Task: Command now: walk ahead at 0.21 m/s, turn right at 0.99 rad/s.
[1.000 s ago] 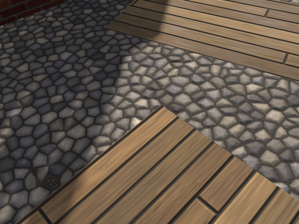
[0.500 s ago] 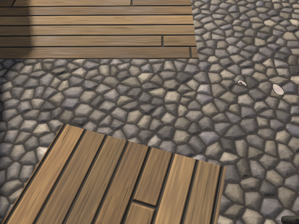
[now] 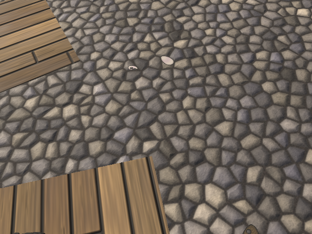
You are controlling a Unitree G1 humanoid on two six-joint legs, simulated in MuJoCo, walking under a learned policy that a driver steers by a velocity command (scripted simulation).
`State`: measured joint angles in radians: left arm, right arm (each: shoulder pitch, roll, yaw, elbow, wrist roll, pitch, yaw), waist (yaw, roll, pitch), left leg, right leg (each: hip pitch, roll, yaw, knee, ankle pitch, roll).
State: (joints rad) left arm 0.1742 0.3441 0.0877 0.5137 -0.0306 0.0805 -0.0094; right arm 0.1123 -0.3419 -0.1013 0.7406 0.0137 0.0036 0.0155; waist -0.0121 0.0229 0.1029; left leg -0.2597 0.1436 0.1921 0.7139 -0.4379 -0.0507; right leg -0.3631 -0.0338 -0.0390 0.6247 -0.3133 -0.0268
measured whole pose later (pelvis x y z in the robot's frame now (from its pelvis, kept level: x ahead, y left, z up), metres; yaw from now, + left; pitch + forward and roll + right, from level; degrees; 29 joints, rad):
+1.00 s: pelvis +0.50 -0.14 +0.01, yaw -11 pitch +2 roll -1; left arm 0.08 0.26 0.04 0.68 0.02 -0.05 0.00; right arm 0.26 -0.34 -0.08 0.69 0.03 0.03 -0.05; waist -0.03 0.02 0.09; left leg -0.59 0.08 -0.01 1.15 -0.43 -0.11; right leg -0.29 0.00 -0.12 0.42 -0.17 -0.04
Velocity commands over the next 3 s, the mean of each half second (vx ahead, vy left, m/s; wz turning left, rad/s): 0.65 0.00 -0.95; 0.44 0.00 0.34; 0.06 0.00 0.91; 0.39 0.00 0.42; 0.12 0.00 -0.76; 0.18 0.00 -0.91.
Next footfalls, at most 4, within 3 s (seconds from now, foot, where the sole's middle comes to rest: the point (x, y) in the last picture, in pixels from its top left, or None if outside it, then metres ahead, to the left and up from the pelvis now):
0.40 left None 0.33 0.08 -0.76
0.78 right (233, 194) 0.55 -0.26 -0.76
1.20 left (175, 166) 0.68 -0.03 -0.76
1.64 right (220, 151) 0.75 -0.23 -0.76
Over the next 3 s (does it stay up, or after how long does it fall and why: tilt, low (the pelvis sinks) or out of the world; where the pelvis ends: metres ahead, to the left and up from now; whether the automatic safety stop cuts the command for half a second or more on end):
stays up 0.93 -0.02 0.02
